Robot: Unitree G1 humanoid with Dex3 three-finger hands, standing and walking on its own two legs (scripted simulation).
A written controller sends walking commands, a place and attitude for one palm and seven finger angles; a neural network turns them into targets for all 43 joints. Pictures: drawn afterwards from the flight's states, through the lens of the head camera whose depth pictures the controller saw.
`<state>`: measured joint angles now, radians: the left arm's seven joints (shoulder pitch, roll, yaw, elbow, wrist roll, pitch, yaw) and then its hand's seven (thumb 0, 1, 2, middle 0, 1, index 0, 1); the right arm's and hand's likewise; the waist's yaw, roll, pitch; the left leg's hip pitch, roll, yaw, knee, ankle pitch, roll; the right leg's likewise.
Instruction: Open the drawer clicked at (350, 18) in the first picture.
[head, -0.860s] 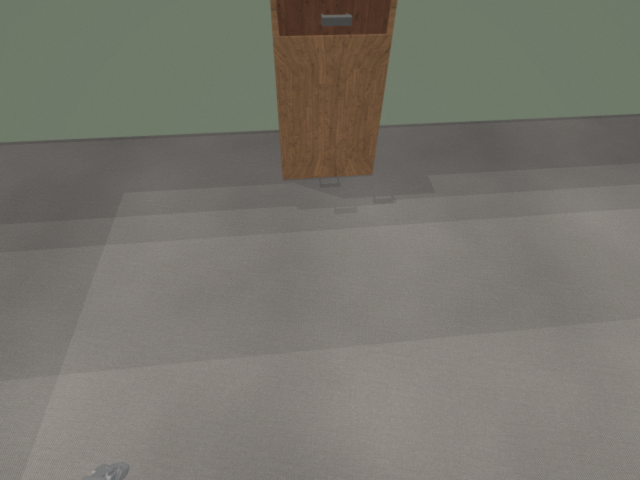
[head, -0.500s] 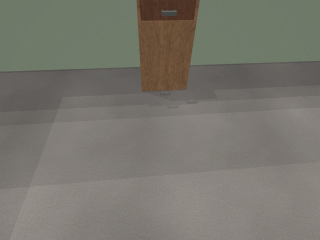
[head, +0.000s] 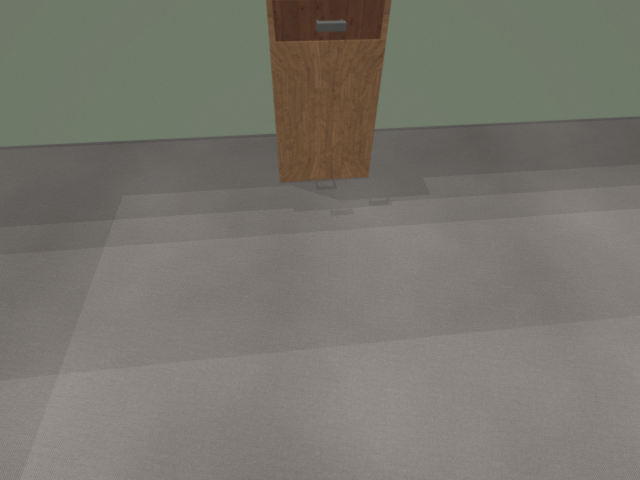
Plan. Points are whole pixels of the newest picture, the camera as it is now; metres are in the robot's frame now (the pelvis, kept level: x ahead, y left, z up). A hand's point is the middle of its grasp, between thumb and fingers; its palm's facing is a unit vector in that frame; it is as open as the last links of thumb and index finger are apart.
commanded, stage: look at it before walking up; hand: left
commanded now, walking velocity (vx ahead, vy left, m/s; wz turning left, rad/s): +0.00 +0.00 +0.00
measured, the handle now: (330, 23) +1.62 +0.05 -0.02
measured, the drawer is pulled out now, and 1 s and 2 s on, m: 0.00 0.00 0.00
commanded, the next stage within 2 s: walk to a spot facing it in 0.58 s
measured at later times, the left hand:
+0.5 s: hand out of the picture +0.07 +0.24 -0.16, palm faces -0.03 -0.95 -0.32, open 7.4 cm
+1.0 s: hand out of the picture +0.07 +0.19 -0.19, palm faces -0.10 -0.97 -0.21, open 7.4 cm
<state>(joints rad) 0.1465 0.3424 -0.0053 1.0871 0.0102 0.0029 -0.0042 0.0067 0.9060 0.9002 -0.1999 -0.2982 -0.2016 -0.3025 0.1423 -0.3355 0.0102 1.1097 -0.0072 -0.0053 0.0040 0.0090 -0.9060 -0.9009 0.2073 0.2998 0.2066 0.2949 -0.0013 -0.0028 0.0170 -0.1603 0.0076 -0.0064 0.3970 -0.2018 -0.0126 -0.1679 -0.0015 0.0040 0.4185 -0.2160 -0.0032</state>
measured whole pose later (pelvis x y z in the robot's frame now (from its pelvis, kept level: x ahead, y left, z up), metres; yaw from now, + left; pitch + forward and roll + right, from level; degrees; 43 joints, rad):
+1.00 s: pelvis +0.05 -0.01 -0.02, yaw -8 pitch -1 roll +1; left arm 0.34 0.23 0.03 1.05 0.02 0.02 -0.04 0.01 0.91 0.90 -0.20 -0.30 -0.20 -0.30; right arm 0.28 -0.22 -0.01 1.07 -0.02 -0.02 0.00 0.01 -0.91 -0.90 0.21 0.30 0.21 0.29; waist 0.02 -0.01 0.00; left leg -0.15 0.06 0.12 0.57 -0.40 -0.02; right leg -0.28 0.01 -0.01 0.67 -0.43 -0.02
